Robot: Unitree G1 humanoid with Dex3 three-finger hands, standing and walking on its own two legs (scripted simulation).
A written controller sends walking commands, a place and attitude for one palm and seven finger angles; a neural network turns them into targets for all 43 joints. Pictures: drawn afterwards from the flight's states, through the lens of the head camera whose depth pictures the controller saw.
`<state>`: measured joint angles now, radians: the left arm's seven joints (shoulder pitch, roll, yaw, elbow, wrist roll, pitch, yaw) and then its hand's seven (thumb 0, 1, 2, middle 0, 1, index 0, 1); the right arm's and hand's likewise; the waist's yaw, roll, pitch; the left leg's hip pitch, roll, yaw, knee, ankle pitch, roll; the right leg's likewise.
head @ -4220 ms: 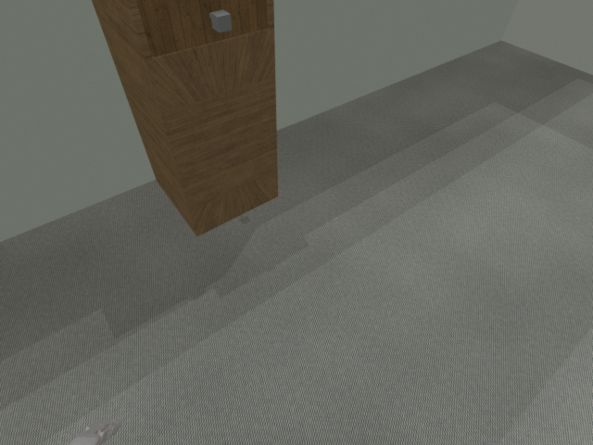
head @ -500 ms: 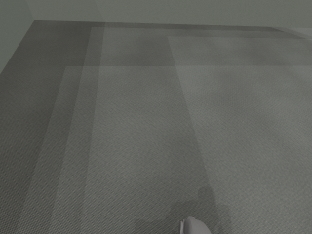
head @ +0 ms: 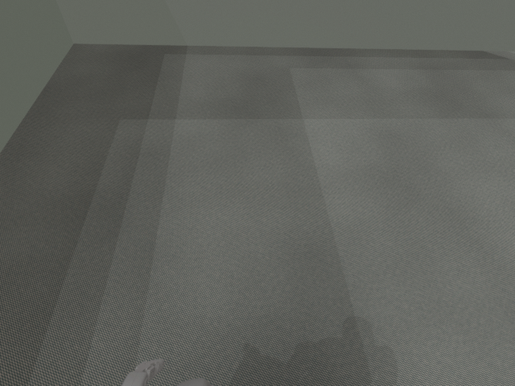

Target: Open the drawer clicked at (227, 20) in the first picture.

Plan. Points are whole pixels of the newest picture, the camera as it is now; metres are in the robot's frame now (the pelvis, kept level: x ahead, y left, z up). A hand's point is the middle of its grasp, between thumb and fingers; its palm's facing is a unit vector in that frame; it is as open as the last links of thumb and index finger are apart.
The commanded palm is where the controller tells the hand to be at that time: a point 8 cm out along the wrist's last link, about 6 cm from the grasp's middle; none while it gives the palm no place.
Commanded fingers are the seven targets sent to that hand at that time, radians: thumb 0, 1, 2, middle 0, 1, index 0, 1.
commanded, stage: turn to face it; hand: left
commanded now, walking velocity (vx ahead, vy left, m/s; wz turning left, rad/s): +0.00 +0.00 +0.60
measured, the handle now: out of the picture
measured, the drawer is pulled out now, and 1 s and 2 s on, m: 0.00 0.00 0.00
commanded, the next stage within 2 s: none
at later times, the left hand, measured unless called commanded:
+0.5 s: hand out of the picture +0.04 +0.26 -0.15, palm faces +0.29 -0.92 -0.25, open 7.4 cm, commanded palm none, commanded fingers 0.00 0.90 0.90 -0.20 -0.30 -0.20 -0.30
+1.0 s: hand out of the picture -0.08 +0.15 -0.13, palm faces +0.56 -0.78 -0.29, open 7.4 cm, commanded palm none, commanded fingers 0.00 0.90 0.90 -0.20 -0.30 -0.20 -0.30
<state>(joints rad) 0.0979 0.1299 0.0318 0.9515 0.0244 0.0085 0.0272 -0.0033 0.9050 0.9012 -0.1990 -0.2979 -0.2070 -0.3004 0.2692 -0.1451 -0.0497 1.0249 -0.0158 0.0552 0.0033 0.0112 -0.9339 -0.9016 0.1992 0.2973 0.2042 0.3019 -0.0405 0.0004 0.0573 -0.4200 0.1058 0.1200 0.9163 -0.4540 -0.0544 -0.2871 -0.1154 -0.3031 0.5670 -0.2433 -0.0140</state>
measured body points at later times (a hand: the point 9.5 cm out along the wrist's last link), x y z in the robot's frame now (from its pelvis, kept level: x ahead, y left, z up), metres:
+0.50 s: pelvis -0.01 +0.03 +0.01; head +0.02 +0.05 +0.46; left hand +0.02 +0.31 -0.13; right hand +0.10 -0.21 -0.12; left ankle +0.02 +0.10 -0.73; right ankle +0.01 -0.16 -0.66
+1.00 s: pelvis -0.02 -0.06 +0.02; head +0.03 -0.07 +0.46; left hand -0.11 +0.19 -0.11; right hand +0.17 -0.26 -0.14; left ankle -0.13 +0.07 -0.64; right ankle +0.02 -0.14 -0.73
